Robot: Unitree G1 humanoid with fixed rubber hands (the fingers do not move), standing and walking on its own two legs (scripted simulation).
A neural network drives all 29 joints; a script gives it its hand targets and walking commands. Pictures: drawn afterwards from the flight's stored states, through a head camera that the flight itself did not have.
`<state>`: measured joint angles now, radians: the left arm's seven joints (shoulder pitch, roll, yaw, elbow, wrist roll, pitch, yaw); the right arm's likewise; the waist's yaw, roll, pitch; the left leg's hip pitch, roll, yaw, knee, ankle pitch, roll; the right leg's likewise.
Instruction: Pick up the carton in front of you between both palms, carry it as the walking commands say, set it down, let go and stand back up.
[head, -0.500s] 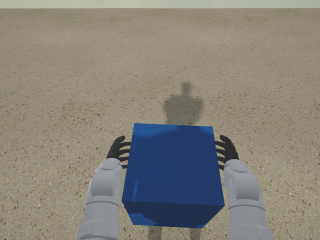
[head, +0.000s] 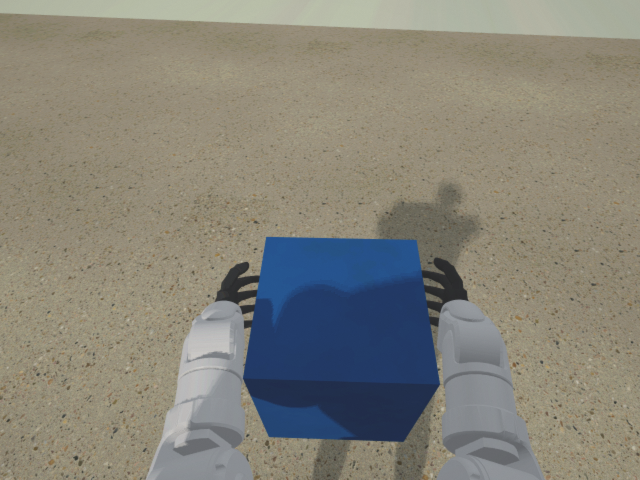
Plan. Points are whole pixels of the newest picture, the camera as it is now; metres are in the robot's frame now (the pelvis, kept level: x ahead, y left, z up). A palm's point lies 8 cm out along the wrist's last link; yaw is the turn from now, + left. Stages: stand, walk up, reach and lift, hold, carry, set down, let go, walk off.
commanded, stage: set down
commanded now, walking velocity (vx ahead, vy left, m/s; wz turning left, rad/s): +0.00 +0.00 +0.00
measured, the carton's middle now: (338, 344) +0.31 +0.00 -0.04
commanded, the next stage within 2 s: none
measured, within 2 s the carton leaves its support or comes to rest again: neither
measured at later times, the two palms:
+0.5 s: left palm (262, 347) +0.38 +0.14 -0.17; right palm (428, 365) +0.34 -0.15 -0.16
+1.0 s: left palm (287, 363) +0.42 +0.11 -0.31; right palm (428, 383) +0.37 -0.18 -0.29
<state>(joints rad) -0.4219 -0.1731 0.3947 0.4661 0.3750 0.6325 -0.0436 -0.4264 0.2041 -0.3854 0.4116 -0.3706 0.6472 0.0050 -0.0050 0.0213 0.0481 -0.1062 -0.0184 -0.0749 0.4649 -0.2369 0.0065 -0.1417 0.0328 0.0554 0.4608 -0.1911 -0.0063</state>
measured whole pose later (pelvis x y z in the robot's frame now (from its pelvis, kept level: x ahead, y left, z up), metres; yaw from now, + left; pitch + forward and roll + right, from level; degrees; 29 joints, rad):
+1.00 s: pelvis -0.04 +0.03 -0.21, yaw +0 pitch +45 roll -1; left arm -0.89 -0.01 0.29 0.76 0.20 0.20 0.09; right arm -0.78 0.09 -0.55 0.57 -0.19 0.19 -0.03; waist -0.11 0.03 -0.21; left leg -1.81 -0.14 -0.07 1.53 -0.50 -0.01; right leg -1.83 0.08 0.10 1.48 -0.45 0.08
